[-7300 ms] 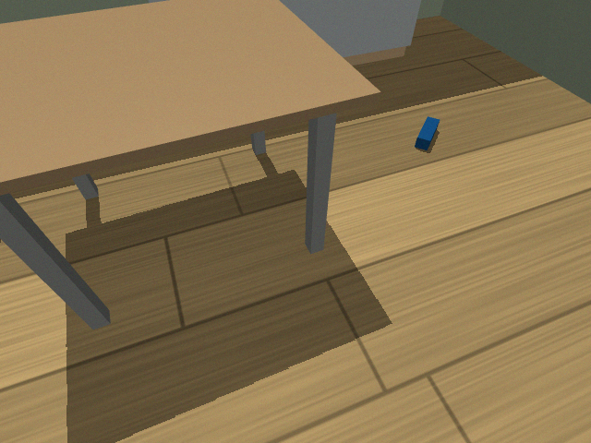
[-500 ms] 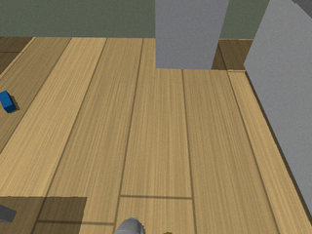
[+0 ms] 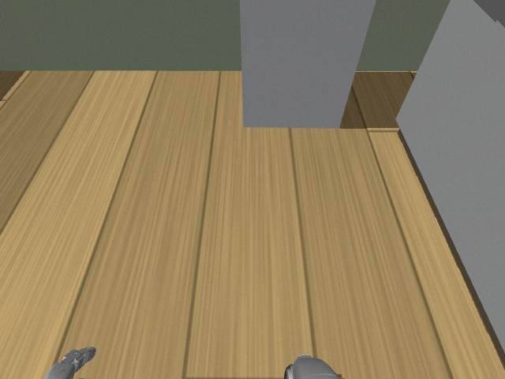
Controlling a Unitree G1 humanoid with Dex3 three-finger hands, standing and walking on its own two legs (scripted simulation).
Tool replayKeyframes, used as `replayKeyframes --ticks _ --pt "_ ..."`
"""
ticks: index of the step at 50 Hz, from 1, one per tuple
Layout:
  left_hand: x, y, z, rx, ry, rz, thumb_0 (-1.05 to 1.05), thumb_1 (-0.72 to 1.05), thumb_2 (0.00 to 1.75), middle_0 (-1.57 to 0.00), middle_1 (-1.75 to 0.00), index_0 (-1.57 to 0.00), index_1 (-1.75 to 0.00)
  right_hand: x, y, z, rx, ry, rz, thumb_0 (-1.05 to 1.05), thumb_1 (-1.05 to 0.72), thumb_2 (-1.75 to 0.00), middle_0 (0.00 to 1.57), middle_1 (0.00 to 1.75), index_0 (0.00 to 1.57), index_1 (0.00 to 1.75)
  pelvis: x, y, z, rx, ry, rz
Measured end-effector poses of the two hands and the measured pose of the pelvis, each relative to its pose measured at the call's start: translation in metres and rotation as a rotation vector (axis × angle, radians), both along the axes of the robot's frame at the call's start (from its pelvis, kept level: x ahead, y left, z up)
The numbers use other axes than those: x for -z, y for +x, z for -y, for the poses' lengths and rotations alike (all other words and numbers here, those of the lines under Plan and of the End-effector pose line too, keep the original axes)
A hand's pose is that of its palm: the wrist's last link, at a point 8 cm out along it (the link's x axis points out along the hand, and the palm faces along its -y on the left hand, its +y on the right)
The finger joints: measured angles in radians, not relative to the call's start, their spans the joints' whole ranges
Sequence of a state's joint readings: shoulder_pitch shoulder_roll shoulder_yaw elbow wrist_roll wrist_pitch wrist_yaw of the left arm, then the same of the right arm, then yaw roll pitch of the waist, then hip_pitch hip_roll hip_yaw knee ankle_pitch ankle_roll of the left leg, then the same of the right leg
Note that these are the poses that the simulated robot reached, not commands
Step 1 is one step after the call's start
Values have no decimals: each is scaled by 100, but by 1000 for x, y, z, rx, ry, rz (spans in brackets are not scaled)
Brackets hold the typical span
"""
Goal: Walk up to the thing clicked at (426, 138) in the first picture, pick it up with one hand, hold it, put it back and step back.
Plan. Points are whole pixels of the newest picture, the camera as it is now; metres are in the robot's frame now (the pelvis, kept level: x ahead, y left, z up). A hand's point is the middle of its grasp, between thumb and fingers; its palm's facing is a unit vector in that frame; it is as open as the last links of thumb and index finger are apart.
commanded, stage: walk up
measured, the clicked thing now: out of the picture +1.05 +1.34 -0.74
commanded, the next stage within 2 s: none
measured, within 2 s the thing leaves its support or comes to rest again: neither
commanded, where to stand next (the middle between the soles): +0.34 -0.01 m, yaw +53 degrees
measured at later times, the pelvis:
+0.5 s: pelvis +0.17 -0.02 -0.02, yaw +20 degrees
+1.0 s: pelvis +0.27 -0.10 -0.02, yaw +38 degrees
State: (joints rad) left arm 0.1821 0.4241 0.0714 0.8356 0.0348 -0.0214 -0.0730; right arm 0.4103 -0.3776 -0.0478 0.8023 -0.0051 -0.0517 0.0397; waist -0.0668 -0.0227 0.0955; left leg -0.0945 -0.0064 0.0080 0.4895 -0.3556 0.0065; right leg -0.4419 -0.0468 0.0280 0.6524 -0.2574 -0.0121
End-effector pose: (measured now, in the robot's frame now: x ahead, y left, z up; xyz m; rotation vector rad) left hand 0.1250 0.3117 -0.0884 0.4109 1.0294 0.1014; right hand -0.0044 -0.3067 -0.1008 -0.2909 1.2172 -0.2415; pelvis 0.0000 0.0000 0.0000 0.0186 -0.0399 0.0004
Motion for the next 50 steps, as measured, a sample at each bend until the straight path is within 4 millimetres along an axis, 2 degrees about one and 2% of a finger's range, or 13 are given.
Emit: replayKeyframes --ticks 3,5,7,11,15,20,24,27,34,40,42,45,50 --pt "-6 35 17 -40 -3 119 1 91 89 -21 -30 -21 -30 15 22 13 -62 24 -91 1 -90 -90 21 30 21 30 8 25 18 -48 0 -12" --pt "-10 46 29 -65 -8 162 0 91 89 -21 -30 -21 -30 18 47 20 -98 24 -109 1 -90 -90 21 30 21 30 7 37 27 -89 -11 -7" --pt "-16 48 38 -105 -23 176 0 91 89 -21 -30 -21 -30 14 78 24 -148 22 -104 1 -90 -90 21 30 21 30 1 50 32 -133 0 -5" --pt "-23 37 45 -189 -37 150 0 90 89 -21 -30 -21 -30 -2 147 35 -236 7 -44 1 -90 -90 21 30 21 30 -11 79 37 -177 9 -10" --pt "-16 20 38 -284 -34 99 0 90 89 -21 -30 -21 -30 -16 214 41 -325 -33 26 1 -90 -90 20 30 21 30 -11 106 39 -232 -10 -8" --pt "6 -2 24 -385 -36 28 0 90 89 -21 -30 -21 -30 -25 291 30 -430 -83 62 1 -91 -90 20 30 20 29 -1 136 36 -303 -37 -6" --pt "35 -13 11 -455 -44 -40 0 90 89 -21 -30 -21 -30 -25 346 12 -500 -137 112 1 -90 -90 20 30 20 30 18 166 25 -345 -25 -14" --pt "50 -9 13 -490 -61 -102 1 91 89 -20 -30 -21 -30 -24 374 3 -522 -170 156 1 -90 -90 20 30 21 30 24 182 22 -373 -2 -9" --pt "41 25 32 -528 -90 -74 1 91 89 -21 -30 -21 -30 -30 413 -4 -569 -157 145 1 -90 -90 21 30 21 30 12 224 32 -456 -7 13" --pt "37 45 54 -631 -42 -25 0 91 89 -21 -30 -21 -30 -7 464 4 -675 -115 112 1 -90 -90 21 30 21 30 22 256 61 -539 -17 14" --pt "38 46 66 -660 -7 -20 0 91 89 -21 -30 -21 -30 9 489 8 -701 -97 118 1 -90 -90 21 30 21 30 32 266 73 -566 -18 9" --pt "33 40 89 -693 29 -36 0 91 89 -21 -30 -21 -30 28 524 7 -715 -83 132 1 -90 -90 21 30 21 30 38 269 88 -606 -20 19" --pt "7 19 114 -762 65 -61 0 90 89 -21 -30 -21 -30 30 554 -8 -791 -29 135 1 -90 -90 20 30 21 30 24 267 98 -662 15 4"
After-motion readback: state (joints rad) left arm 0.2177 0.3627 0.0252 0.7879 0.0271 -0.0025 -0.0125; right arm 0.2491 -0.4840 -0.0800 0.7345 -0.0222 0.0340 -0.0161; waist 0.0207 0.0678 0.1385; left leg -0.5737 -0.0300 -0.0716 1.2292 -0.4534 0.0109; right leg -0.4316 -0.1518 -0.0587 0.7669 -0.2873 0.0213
